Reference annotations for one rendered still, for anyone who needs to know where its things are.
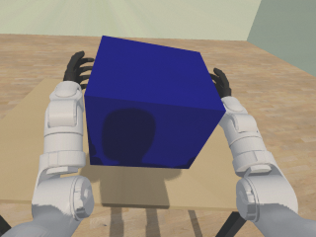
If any carton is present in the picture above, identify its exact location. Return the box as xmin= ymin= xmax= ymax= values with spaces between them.
xmin=84 ymin=36 xmax=226 ymax=169

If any robot left forearm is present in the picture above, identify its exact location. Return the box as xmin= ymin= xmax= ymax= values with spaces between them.
xmin=32 ymin=81 xmax=86 ymax=217

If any left robot upper arm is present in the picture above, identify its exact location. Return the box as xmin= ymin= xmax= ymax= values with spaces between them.
xmin=1 ymin=175 xmax=95 ymax=237

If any table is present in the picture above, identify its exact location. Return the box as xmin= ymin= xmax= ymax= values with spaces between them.
xmin=0 ymin=78 xmax=247 ymax=237

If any robot right hand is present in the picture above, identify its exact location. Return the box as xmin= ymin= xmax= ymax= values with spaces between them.
xmin=209 ymin=67 xmax=232 ymax=99

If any robot left hand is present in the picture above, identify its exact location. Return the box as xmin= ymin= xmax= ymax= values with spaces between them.
xmin=63 ymin=50 xmax=95 ymax=90

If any robot right forearm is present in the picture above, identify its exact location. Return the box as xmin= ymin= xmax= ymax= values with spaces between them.
xmin=218 ymin=96 xmax=298 ymax=212

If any right robot upper arm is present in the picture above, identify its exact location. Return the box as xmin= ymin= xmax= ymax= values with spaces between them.
xmin=236 ymin=175 xmax=316 ymax=237

